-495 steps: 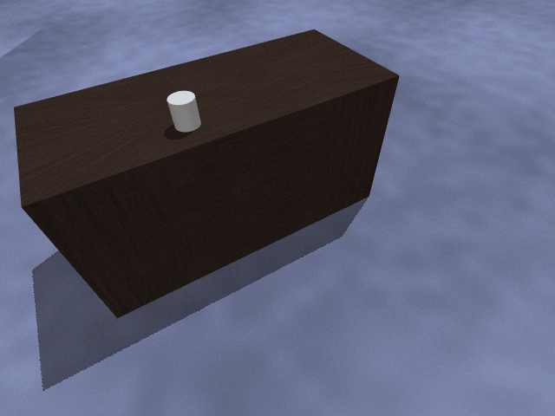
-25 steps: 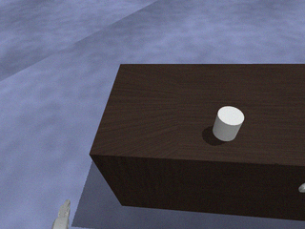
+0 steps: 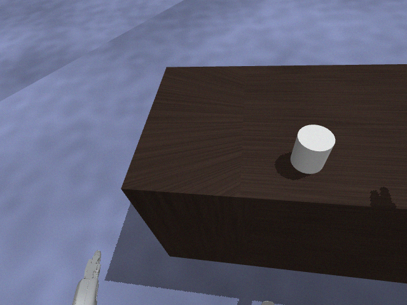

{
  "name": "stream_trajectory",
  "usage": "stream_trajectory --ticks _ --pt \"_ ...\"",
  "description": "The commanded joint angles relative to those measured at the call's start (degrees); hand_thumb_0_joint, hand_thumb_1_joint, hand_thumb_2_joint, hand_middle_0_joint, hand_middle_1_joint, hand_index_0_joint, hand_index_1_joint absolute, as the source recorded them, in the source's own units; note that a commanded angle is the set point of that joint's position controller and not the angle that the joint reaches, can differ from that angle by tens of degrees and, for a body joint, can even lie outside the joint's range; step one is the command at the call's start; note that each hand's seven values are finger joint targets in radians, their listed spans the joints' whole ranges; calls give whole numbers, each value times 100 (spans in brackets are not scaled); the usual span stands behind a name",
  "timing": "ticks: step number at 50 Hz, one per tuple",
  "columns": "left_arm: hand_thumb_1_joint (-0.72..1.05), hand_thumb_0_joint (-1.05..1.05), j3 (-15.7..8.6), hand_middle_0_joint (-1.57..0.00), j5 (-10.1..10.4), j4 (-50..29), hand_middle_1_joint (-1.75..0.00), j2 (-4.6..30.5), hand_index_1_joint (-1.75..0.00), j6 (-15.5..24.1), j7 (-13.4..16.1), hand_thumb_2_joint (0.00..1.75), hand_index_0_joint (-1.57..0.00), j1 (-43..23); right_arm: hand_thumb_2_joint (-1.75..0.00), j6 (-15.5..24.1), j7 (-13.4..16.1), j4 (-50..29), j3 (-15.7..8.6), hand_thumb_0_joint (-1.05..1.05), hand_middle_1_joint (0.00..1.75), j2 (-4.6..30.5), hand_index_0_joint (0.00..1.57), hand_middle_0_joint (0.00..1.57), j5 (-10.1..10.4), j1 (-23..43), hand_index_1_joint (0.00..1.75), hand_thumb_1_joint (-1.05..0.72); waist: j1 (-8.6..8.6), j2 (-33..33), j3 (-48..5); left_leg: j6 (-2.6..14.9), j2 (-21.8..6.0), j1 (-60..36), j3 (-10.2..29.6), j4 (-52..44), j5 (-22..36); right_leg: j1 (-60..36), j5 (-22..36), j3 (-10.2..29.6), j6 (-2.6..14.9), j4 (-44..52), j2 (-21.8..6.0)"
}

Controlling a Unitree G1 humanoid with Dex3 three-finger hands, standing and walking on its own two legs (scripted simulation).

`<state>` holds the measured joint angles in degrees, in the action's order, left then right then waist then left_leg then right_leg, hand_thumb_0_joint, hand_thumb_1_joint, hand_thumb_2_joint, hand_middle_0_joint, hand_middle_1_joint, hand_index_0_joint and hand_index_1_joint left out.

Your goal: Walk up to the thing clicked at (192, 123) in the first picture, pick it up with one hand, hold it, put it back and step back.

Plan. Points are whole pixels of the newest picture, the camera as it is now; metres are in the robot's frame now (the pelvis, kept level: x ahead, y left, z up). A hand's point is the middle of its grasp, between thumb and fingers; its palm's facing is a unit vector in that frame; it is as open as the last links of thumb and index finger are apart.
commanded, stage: go down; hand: right
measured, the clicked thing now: (311, 149) +0.50 -0.22 -0.04
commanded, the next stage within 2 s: approach in 1.80 s
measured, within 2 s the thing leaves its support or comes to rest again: neither
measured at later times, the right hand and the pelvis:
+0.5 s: hand out of the picture +0.37 -0.39 +0.09, palm faces +0.25 +0.97 +0.02, open 17.6 cm; pelvis +0.01 +0.00 -0.01, yaw +0 degrees
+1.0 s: hand out of the picture +0.40 -0.41 +0.09, palm faces +0.27 +0.96 +0.01, open 17.6 cm; pelvis +0.02 +0.00 -0.02, yaw +0 degrees
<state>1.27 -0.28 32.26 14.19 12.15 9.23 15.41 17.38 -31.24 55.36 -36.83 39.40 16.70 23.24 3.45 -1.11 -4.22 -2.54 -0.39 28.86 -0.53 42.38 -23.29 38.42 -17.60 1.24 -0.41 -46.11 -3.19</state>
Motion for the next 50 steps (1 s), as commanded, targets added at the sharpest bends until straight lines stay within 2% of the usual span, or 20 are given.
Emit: stream_trajectory --ticks 1,3,8,10,12,15,17,18,21,24,27,31,34,37,40,41,43,46,48,50 --pt "-53 0 -268 -5 14 -1417 -5 1022 -5 376 109 4 -6 -359 -5 292 37 -847 -426 0 5 2370 4 4 52 1752 5 53 -85 724 -1859 246 167 79 -120 -506 956 -1705 689 73 104 622 103" --pt "-54 0 -204 -5 1 -1377 -5 981 -5 355 113 4 -5 -237 -5 302 33 -770 -479 0 5 2556 4 4 -14 1757 5 54 -151 934 -1846 262 186 137 -137 -427 1003 -1681 824 77 75 597 90" --pt "-54 0 -371 -5 -58 -1022 -5 1083 -5 322 80 5 -5 107 -5 330 32 -724 -672 0 5 2924 4 3 -129 1892 5 56 -99 1298 -1904 272 182 402 -98 -278 1257 -1686 1242 37 54 368 92" --pt "-54 0 -403 -5 -59 -1155 -5 1130 -5 350 67 5 -5 -67 -5 326 -29 -461 -581 0 5 2792 4 3 -136 1861 5 57 22 1174 -1668 268 195 572 -111 -288 1155 -1581 1079 42 76 334 79" --pt "-55 0 -232 -5 -54 -1246 -5 990 -5 365 39 5 -5 -201 -4 362 -81 -627 -572 0 5 2855 4 4 -148 2109 5 56 20 1232 -1884 266 193 555 -101 -222 1212 -1608 1120 52 92 266 80" --pt "-55 0 -338 -5 -61 -1354 -5 1107 -5 379 62 6 -4 -138 -5 372 -171 -686 -577 0 5 2940 4 3 -129 2332 5 57 156 1299 -2271 238 207 637 -115 -134 1471 -1932 1629 102 87 101 60" --pt "-55 0 -418 -5 -49 -1143 -5 1194 -5 345 72 5 -5 237 -5 302 -189 -433 -668 0 5 3100 4 4 -171 2055 5 55 162 1195 -2254 206 190 621 -106 -109 1702 -1941 1824 82 147 -23 93" --pt "-55 0 -275 -5 -54 -1122 -5 1080 -5 318 42 5 -5 210 -5 283 -204 -342 -565 0 5 2945 4 4 -147 2067 5 56 172 1143 -2079 218 214 703 -129 -94 1565 -1765 1696 96 141 16 96" --pt "-55 0 -360 -5 -47 -1467 -5 1171 -5 345 33 5 -5 11 -5 235 -229 -409 -499 0 5 2967 4 4 -188 2298 5 54 209 1116 -2077 233 206 759 -129 -96 1489 -1703 1432 101 149 30 95" --pt "-55 0 -332 -5 -44 -1555 -5 1147 -5 321 1 6 -5 155 -6 203 -232 -366 -554 0 5 3134 4 4 -252 2349 5 54 197 1247 -2060 256 208 882 -156 -65 1346 -1718 1365 124 117 55 85" --pt "-56 0 -525 -5 -68 -1396 -5 1293 -5 304 -8 6 -4 309 -5 229 -208 -430 -690 0 5 3403 4 4 -263 2531 5 56 173 1493 -1990 276 216 992 -182 -60 1100 -1649 1121 142 66 111 77" --pt "-56 0 -299 -5 -68 -1653 -5 1102 -5 326 -41 6 -4 -15 -6 242 -220 -256 -651 0 5 3267 4 4 -257 2456 5 55 121 1481 -2018 289 251 1048 -228 17 984 -1616 1207 207 29 95 32" --pt "-56 0 -330 -4 -62 -1639 -5 1127 -5 307 -35 6 -4 75 -5 246 -215 -160 -706 0 5 3404 4 4 -286 2519 5 57 118 1400 -2079 292 241 1045 -198 10 960 -1544 1024 178 69 42 48" --pt "-55 0 -401 -4 -82 -1784 -5 1235 -5 314 -5 6 -4 109 -5 252 -192 -305 -754 0 5 3494 4 4 -304 2681 5 57 182 1364 -2486 270 224 800 -155 42 1265 -1590 1171 149 109 -66 91" --pt "-55 0 -286 -4 -90 -1624 -5 1157 -5 279 26 6 -4 213 -6 208 -192 -120 -761 0 5 3540 4 4 -315 2652 5 58 151 1397 -2327 267 244 958 -190 64 1203 -1530 1193 157 90 -64 81" --pt "-55 0 -431 -4 -97 -1609 -5 1243 -5 266 29 6 -4 198 -6 206 -190 -108 -753 0 5 3560 4 4 -350 2709 5 58 205 1488 -2380 281 240 1058 -192 88 1190 -1598 1277 192 84 -77 53" --pt "-55 0 -459 -4 -101 -1646 -5 1312 -5 256 34 6 -4 263 -6 175 -158 -74 -799 0 5 3651 4 4 -398 2666 5 57 183 1416 -2392 279 244 960 -200 68 1295 -1614 1370 178 85 -74 69" --pt "-55 0 -199 -4 -113 -1632 -5 1074 -5 223 2 6 -4 214 -6 137 -183 37 -642 0 5 3483 4 4 -460 2728 5 57 172 1529 -2226 302 275 1159 -233 133 1239 -1561 1652 213 41 -99 22" --pt "-55 0 -322 -4 -114 -1563 -5 1165 -4 209 -10 6 -4 290 -6 126 -193 96 -588 0 6 3384 4 3 -445 2686 6 58 227 1474 -2237 295 280 1216 -250 102 1247 -1700 1710 222 45 -132 -3" --pt "-55 0 -302 -4 -105 -1664 -5 1180 -4 211 -28 5 -4 280 -6 132 -193 -219 -645 0 5 3502 5 4 -438 2754 5 58 157 1603 -2423 302 281 1131 -245 101 1237 -1816 1699 216 27 -85 11"
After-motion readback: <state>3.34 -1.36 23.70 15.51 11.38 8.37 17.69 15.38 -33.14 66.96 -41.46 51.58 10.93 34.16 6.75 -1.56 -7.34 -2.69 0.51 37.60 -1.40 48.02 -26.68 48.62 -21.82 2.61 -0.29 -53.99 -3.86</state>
